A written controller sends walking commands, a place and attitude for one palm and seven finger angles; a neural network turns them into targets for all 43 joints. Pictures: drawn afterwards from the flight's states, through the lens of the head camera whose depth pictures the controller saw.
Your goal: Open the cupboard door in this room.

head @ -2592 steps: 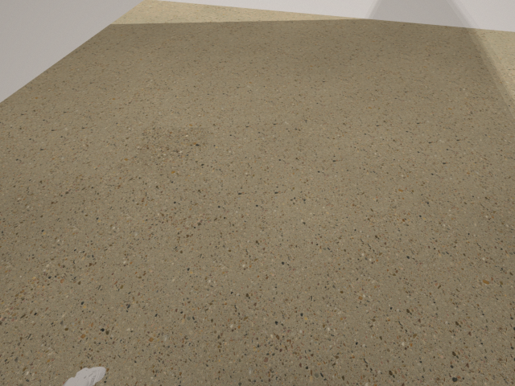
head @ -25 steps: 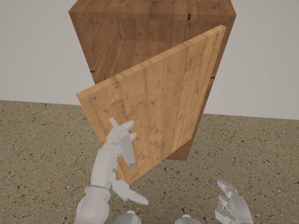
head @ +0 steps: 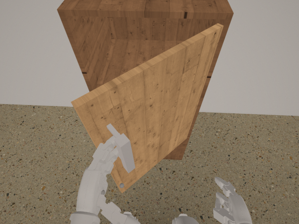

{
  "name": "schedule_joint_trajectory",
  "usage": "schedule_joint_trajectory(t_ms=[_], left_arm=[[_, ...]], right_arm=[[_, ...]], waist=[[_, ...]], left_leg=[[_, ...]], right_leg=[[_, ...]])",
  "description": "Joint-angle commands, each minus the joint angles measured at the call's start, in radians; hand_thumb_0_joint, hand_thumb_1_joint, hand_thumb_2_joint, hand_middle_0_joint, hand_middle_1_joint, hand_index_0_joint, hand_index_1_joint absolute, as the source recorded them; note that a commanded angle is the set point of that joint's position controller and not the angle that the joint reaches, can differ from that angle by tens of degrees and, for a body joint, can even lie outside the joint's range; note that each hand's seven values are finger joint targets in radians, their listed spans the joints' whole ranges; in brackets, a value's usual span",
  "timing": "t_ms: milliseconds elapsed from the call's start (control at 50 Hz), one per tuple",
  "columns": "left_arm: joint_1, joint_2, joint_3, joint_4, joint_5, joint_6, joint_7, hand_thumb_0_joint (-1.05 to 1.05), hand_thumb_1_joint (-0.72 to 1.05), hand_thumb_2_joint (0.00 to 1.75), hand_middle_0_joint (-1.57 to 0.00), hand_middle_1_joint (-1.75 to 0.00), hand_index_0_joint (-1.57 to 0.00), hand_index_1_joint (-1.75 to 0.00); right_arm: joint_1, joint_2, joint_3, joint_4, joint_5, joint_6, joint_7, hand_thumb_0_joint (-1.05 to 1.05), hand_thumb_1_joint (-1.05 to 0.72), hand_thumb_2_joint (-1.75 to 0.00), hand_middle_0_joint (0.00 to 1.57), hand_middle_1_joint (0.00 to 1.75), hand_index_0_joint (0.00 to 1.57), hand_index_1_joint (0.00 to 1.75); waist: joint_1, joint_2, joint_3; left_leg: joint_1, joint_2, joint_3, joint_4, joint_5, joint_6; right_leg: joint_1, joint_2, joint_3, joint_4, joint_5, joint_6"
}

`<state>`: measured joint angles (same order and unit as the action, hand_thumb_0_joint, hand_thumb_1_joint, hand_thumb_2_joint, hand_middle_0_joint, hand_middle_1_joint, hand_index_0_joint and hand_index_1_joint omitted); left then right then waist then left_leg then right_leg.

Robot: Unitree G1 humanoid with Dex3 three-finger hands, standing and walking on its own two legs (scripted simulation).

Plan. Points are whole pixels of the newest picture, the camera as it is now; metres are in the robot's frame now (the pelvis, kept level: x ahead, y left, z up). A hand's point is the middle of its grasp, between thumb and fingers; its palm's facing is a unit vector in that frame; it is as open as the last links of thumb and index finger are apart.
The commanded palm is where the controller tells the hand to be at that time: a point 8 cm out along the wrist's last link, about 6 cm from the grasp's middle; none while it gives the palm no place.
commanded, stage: slide the hand sideways off the handle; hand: left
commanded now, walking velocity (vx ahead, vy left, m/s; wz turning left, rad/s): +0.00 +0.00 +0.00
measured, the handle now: (121, 149) +0.29 +0.09 +0.07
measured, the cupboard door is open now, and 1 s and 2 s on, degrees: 44 43 43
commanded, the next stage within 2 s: draw the hand back to the body in 0.52 s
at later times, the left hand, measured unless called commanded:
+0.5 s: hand (93, 205) +0.16 +0.13 +0.07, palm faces +0.00 -1.00 -0.04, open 16.1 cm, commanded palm +0.13 +0.18 +0.07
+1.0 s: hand (63, 203) +0.16 +0.17 +0.11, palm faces -0.01 -1.00 -0.05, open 16.3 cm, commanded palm +0.12 +0.23 +0.13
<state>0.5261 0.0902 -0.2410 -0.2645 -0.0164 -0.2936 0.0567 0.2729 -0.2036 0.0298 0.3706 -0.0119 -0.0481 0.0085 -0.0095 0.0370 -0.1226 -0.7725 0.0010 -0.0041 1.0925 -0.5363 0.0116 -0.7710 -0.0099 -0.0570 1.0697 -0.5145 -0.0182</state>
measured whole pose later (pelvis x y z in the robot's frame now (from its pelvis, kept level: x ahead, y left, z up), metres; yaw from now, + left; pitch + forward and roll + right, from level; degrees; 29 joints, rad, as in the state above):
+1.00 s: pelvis -0.01 +0.00 +0.01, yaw +1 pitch +8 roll -3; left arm 0.67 0.23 0.09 -0.40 -0.27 -0.23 -0.20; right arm 0.28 -0.21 0.03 0.40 0.05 -0.09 -0.07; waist 0.02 0.06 -0.14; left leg -0.69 0.01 -0.04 1.05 -0.51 0.01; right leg -0.66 0.00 -0.09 0.98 -0.47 -0.02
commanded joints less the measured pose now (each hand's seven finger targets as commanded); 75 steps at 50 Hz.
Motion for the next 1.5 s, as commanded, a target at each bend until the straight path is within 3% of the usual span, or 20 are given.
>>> schedule_joint_trajectory(t_ms=[0, 120, 220, 260, 300, 400, 500, 560, 660, 780, 840, 1000, 1100, 1120, 1140, 1160, 1180, 1240, 1280, 1480], left_arm=[[0.055, 0.038, 0.104, -0.247, -0.034, -0.094, -0.010, 0.00, -0.50, 0.30, -0.15, -0.30, -0.15, -0.30], [0.108, 0.054, 0.130, -0.296, -0.075, -0.109, -0.072, 0.00, -0.50, 0.30, -0.15, -0.30, -0.15, -0.30], [0.150, 0.086, 0.178, -0.280, -0.107, -0.108, -0.112, 0.00, -0.50, 0.30, -0.15, -0.30, -0.15, -0.30], [0.154, 0.129, 0.235, -0.286, -0.120, -0.113, -0.129, 0.00, -0.50, 0.30, -0.15, -0.30, -0.15, -0.30], [0.200, 0.112, 0.241, -0.268, -0.141, -0.117, -0.154, 0.00, -0.50, 0.30, -0.15, -0.30, -0.15, -0.30], [0.218, 0.155, 0.321, -0.246, -0.193, -0.127, -0.206, 0.00, -0.50, 0.30, -0.15, -0.30, -0.15, -0.30], [0.191, 0.138, 0.279, -0.281, -0.223, -0.152, -0.265, 0.00, -0.50, 0.30, -0.15, -0.30, -0.15, -0.30], [0.170, 0.166, 0.300, -0.262, -0.230, -0.155, -0.284, 0.00, -0.50, 0.30, -0.15, -0.30, -0.15, -0.30], [0.168, 0.221, 0.358, -0.338, -0.233, -0.127, -0.263, 0.00, -0.50, 0.30, -0.15, -0.30, -0.15, -0.30], [0.190, 0.200, 0.363, -0.334, -0.252, -0.055, -0.241, 0.00, -0.50, 0.30, -0.15, -0.30, -0.15, -0.30], [0.173, 0.223, 0.384, -0.318, -0.255, -0.021, -0.253, 0.00, -0.50, 0.30, -0.15, -0.30, -0.15, -0.30], [0.137, 0.254, 0.428, -0.387, -0.272, 0.025, -0.257, 0.00, -0.50, 0.30, -0.15, -0.30, -0.15, -0.30], [0.106, 0.267, 0.457, -0.415, -0.284, 0.067, -0.264, 0.00, -0.32, 0.37, -0.16, -0.30, -0.16, -0.30], [0.103, 0.432, 0.508, -0.484, -0.118, 0.113, -0.113, 0.00, -0.29, 0.39, -0.16, -0.30, -0.16, -0.30], [0.147, 0.362, 0.488, -0.461, -0.099, 0.152, -0.043, 0.00, -0.26, 0.40, -0.16, -0.30, -0.16, -0.30], [0.153, 0.305, 0.436, -0.449, -0.076, 0.180, -0.007, 0.00, -0.22, 0.42, -0.16, -0.30, -0.16, -0.30], [0.143, 0.287, 0.416, -0.446, -0.062, 0.196, 0.018, 0.00, -0.18, 0.43, -0.16, -0.30, -0.16, -0.30], [0.122, 0.325, 0.438, -0.469, -0.031, 0.212, 0.062, 0.00, -0.08, 0.48, -0.16, -0.30, -0.16, -0.30], [0.110, 0.331, 0.448, -0.456, -0.023, 0.216, 0.077, 0.00, -0.01, 0.51, -0.17, -0.30, -0.17, -0.30], [0.014, 0.367, 0.537, -0.425, -0.019, 0.203, 0.093, 0.00, 0.34, 0.66, -0.18, -0.30, -0.18, -0.30]], right_arm=[[-0.047, -0.105, -0.055, -0.164, 0.008, -0.062, -0.014, 0.00, -0.90, -0.90, 0.20, 0.30, 0.20, 0.30], [-0.049, -0.106, -0.064, -0.169, 0.017, -0.064, -0.024, 0.00, -0.90, -0.90, 0.20, 0.30, 0.20, 0.30], [-0.057, -0.104, -0.071, -0.168, 0.023, -0.060, -0.036, 0.00, -0.90, -0.90, 0.20, 0.30, 0.20, 0.30], [-0.067, -0.102, -0.073, -0.163, 0.024, -0.060, -0.043, 0.00, -0.90, -0.90, 0.20, 0.30, 0.20, 0.30], [-0.071, -0.097, -0.075, -0.163, 0.030, -0.058, -0.046, 0.00, -0.90, -0.90, 0.20, 0.30, 0.20, 0.30], [-0.082, -0.100, -0.081, -0.152, 0.037, -0.057, -0.061, 0.00, -0.90, -0.90, 0.20, 0.30, 0.20, 0.30], [-0.084, -0.111, -0.081, -0.154, 0.041, -0.078, -0.068, 0.00, -0.90, -0.90, 0.20, 0.30, 0.20, 0.30], [-0.082, -0.117, -0.084, -0.143, 0.040, -0.087, -0.073, 0.00, -0.90, -0.90, 0.20, 0.30, 0.20, 0.30], [-0.091, -0.116, -0.083, -0.165, 0.050, -0.081, -0.080, 0.00, -0.90, -0.90, 0.20, 0.30, 0.20, 0.30], [-0.093, -0.109, -0.069, -0.160, 0.062, -0.081, -0.087, 0.00, -0.90, -0.90, 0.20, 0.30, 0.20, 0.30], [-0.097, -0.119, -0.062, -0.149, 0.063, -0.087, -0.091, 0.00, -0.90, -0.90, 0.20, 0.30, 0.20, 0.30], [-0.094, -0.124, -0.047, -0.134, 0.069, -0.131, -0.089, 0.00, -0.90, -0.90, 0.20, 0.30, 0.20, 0.30], [-0.102, -0.128, -0.037, -0.117, 0.072, -0.153, -0.088, 0.00, -0.90, -0.90, 0.20, 0.30, 0.20, 0.30], [-0.093, -0.121, -0.039, -0.122, 0.056, -0.136, -0.117, 0.00, -0.90, -0.90, 0.20, 0.30, 0.20, 0.30], [-0.097, -0.101, -0.031, -0.113, 0.046, -0.131, -0.127, 0.00, -0.90, -0.90, 0.20, 0.30, 0.20, 0.30], [-0.095, -0.101, -0.022, -0.103, 0.046, -0.122, -0.127, 0.00, -0.90, -0.90, 0.20, 0.30, 0.20, 0.30], [-0.092, -0.102, -0.019, -0.094, 0.046, -0.116, -0.125, 0.00, -0.90, -0.90, 0.20, 0.30, 0.20, 0.30], [-0.105, -0.115, -0.021, -0.072, 0.037, -0.117, -0.128, 0.00, -0.90, -0.90, 0.20, 0.30, 0.20, 0.30], [-0.109, -0.114, -0.018, -0.056, 0.033, -0.119, -0.129, 0.00, -0.90, -0.90, 0.20, 0.30, 0.20, 0.30], [-0.152, -0.119, -0.013, 0.024, 0.022, -0.144, -0.121, 0.00, -0.90, -0.90, 0.20, 0.30, 0.20, 0.30]], waist=[[0.011, -0.062, -0.179], [0.008, -0.043, -0.204], [0.006, -0.083, -0.178], [0.019, -0.062, -0.195], [0.022, -0.074, -0.183], [0.024, -0.088, -0.168], [0.005, -0.056, -0.177], [0.003, -0.079, -0.169], [0.034, -0.010, -0.187], [0.025, -0.027, -0.119], [0.021, -0.026, -0.087], [0.033, 0.012, -0.076], [0.041, 0.052, -0.069], [0.091, 0.048, -0.092], [0.072, 0.028, -0.036], [0.059, 0.063, 0.008], [0.050, 0.056, 0.027], [0.054, 0.015, -0.015], [0.053, 0.004, 0.002], [0.069, 0.031, 0.041]], left_leg=[[0.067, -0.020, -0.028, -0.144, 0.259, 0.002], [0.062, -0.024, -0.025, -0.117, 0.282, 0.003], [0.017, -0.028, -0.020, -0.099, 0.241, 0.005], [-0.001, -0.030, -0.015, -0.082, 0.244, 0.004], [-0.006, -0.031, -0.016, -0.084, 0.244, 0.001], [-0.038, -0.030, -0.014, -0.063, 0.211, -0.001], [-0.032, -0.030, -0.021, -0.051, 0.202, 0.004], [-0.050, -0.028, -0.024, -0.041, 0.185, 0.005], [0.006, -0.026, -0.020, -0.088, 0.185, 0.008], [0.064, -0.021, -0.034, -0.164, 0.168, 0.008], [0.079, -0.016, -0.040, -0.192, 0.162, 0.009], [0.177, -0.008, -0.058, -0.276, 0.187, 0.004], [0.229, -0.006, -0.064, -0.318, 0.223, -0.002], [0.238, 0.011, -0.051, -0.375, 0.222, 0.001], [0.239, 0.003, -0.046, -0.390, 0.200, 0.001], [0.254, 0.008, -0.044, -0.401, 0.194, 0.001], [0.274, 0.013, -0.052, -0.412, 0.206, 0.001], [0.351, 0.018, -0.056, -0.452, 0.294, 0.006], [0.389, 0.020, -0.049, -0.482, 0.323, 0.005], [0.545, 0.027, -0.046, -0.620, 0.496, -0.009]], right_leg=[[0.148, 0.024, 0.013, -0.132, 0.298, -0.015], [0.146, 0.023, 0.016, -0.118, 0.330, -0.010], [0.153, 0.019, 0.041, -0.139, 0.306, -0.002], [0.173, 0.012, 0.066, -0.140, 0.314, -0.002], [0.183, 0.010, 0.069, -0.146, 0.329, 0.003], [0.180, 0.002, 0.096, -0.167, 0.282, 0.011], [0.151, -0.002, 0.099, -0.167, 0.252, 0.015], [0.133, -0.002, 0.101, -0.168, 0.203, 0.012], [0.150, 0.012, 0.081, -0.183, 0.138, -0.005], [0.165, 0.028, 0.040, -0.233, 0.116, -0.002], [0.177, 0.030, 0.030, -0.253, 0.108, -0.003], [0.222, 0.040, -0.011, -0.279, 0.155, -0.005], [0.264, 0.041, -0.024, -0.300, 0.197, -0.007], [0.322, 0.015, 0.037, -0.351, 0.199, -0.022], [0.316, 0.013, 0.028, -0.385, 0.175, -0.020], [0.316, 0.008, 0.024, -0.396, 0.166, -0.017], [0.320, 0.007, 0.015, -0.407, 0.174, -0.015], [0.395, 0.005, 0.009, -0.437, 0.248, -0.013], [0.426, 0.002, 0.009, -0.464, 0.273, -0.009], [0.585, -0.002, 0.004, -0.574, 0.384, -0.007]])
